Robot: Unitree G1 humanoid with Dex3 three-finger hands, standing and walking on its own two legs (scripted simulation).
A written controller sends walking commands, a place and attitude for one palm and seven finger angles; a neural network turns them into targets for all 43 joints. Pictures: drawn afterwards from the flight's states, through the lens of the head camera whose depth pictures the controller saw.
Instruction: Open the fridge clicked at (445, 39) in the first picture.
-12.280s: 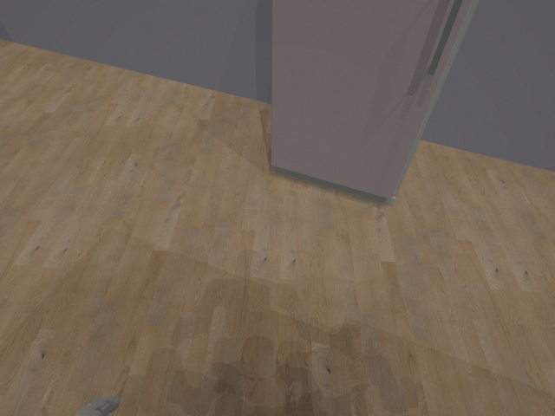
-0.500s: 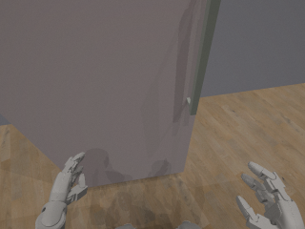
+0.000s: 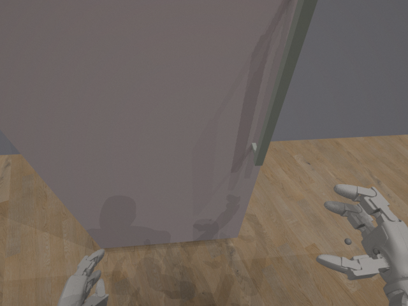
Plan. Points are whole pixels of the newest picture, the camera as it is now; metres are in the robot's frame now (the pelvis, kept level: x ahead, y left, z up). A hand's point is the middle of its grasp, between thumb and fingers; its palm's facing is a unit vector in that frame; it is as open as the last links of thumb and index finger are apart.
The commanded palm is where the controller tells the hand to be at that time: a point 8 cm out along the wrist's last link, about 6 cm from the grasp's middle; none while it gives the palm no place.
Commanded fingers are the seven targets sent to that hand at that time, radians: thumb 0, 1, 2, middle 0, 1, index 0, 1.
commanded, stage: raise the hand to about handle height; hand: right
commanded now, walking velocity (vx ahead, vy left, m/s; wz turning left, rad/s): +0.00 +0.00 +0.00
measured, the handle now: (273, 95) +0.47 -0.11 +0.18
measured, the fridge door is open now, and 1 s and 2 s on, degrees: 0 0 0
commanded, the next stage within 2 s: move the hooked fingers beside the handle in 1.08 s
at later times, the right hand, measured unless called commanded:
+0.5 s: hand (393, 196) +0.27 -0.26 +0.16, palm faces -0.02 +0.99 -0.11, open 13.9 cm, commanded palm +0.25 -0.31 +0.17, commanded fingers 0.00 0.50 -0.30 0.30 1.20 0.30 1.20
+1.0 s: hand (388, 183) +0.29 -0.26 +0.16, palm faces -0.03 +0.99 -0.10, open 14.0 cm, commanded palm +0.26 -0.31 +0.17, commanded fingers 0.00 0.50 -0.30 0.30 1.20 0.30 1.20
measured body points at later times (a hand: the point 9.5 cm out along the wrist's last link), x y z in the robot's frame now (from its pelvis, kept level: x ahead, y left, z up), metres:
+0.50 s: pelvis +0.01 +0.01 +0.02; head +0.01 +0.02 +0.47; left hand +0.20 +0.23 -0.04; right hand +0.26 -0.31 +0.17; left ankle +0.01 +0.12 -0.70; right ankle +0.02 -0.09 -0.70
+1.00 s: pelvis +0.02 +0.01 +0.03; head +0.02 +0.02 +0.48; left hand +0.19 +0.25 -0.04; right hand +0.29 -0.32 +0.17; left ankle +0.02 +0.12 -0.70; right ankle +0.02 -0.09 -0.70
